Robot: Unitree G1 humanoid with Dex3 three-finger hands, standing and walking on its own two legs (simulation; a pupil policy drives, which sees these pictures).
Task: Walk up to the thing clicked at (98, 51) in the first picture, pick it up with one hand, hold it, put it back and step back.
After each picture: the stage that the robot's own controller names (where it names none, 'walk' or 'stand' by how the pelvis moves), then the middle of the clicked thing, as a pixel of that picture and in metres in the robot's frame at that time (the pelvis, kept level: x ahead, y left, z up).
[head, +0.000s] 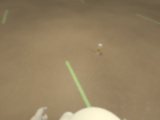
stand; (99, 49) +1.43 -0.26 -0.66
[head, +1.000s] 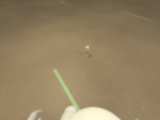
walk; (87, 51) +1.31 +0.08 -0.63
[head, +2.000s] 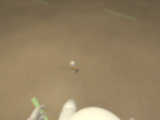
walk; (72, 67) +0.83 +0.26 -0.64
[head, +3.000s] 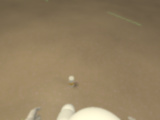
walk; (71, 82) +0.54 +0.18 -0.63
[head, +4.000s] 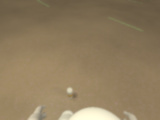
stand; (70, 93) +0.41 +0.18 -0.65
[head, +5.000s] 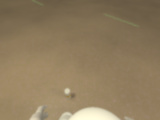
stand; (67, 94) +0.38 +0.21 -0.66
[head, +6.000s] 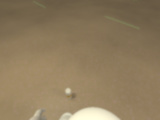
stand; (68, 94) +0.40 +0.20 -0.66
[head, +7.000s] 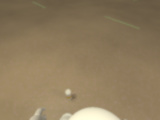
stand; (68, 95) +0.39 +0.20 -0.66
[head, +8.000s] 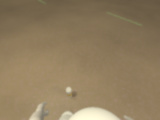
go down; (69, 92) +0.39 +0.20 -0.66
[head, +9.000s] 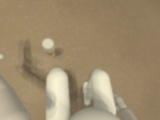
go down; (49, 49) +0.47 +0.24 -0.24
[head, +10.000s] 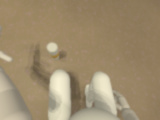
close in; (54, 52) +0.46 +0.24 -0.25
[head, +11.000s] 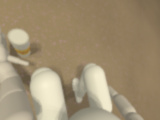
close in; (22, 46) +0.44 +0.29 -0.16
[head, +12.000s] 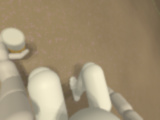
lift; (16, 46) +0.43 +0.30 -0.16
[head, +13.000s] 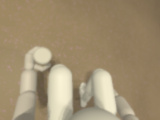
lift; (42, 59) +0.33 +0.27 -0.10
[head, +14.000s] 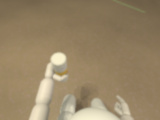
lift; (61, 70) +0.32 +0.17 +0.06
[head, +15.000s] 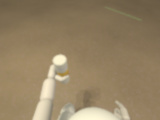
hold; (62, 71) +0.32 +0.16 +0.05
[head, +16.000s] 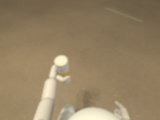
hold; (64, 71) +0.32 +0.16 +0.04
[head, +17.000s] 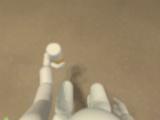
crouch; (57, 58) +0.41 +0.19 -0.03
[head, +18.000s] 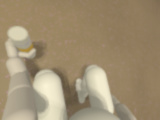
lower; (25, 46) +0.45 +0.29 -0.14
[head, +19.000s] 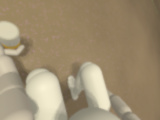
lower; (11, 42) +0.45 +0.30 -0.17
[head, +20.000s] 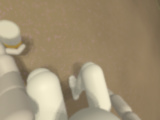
lower; (12, 41) +0.45 +0.30 -0.17
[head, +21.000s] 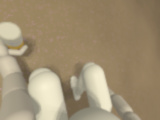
lower; (14, 42) +0.44 +0.30 -0.16
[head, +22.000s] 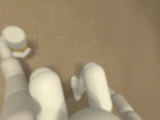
loosen; (18, 45) +0.43 +0.29 -0.16
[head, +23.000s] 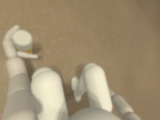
withdraw; (24, 46) +0.44 +0.28 -0.17
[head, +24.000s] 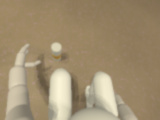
stand; (56, 53) +0.46 +0.24 -0.22
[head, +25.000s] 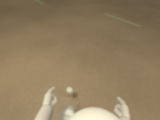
stand; (69, 93) +0.40 +0.16 -0.58
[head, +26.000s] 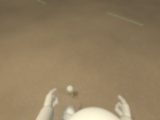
stand; (70, 91) +0.41 +0.18 -0.60
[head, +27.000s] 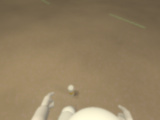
stand; (71, 91) +0.42 +0.17 -0.61
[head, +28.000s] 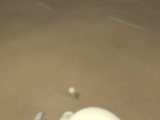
walk; (72, 93) +0.42 +0.17 -0.66
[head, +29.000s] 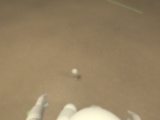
walk; (74, 74) +0.58 +0.15 -0.63
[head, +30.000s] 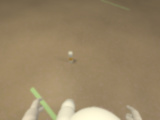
walk; (70, 57) +0.91 +0.27 -0.63
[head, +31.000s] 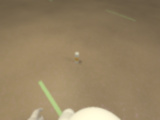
stand; (76, 58) +1.06 +0.20 -0.64
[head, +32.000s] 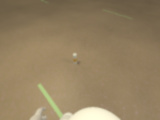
stand; (74, 59) +1.05 +0.22 -0.66
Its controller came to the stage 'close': yes
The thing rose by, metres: 0.69
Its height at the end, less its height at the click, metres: +0.00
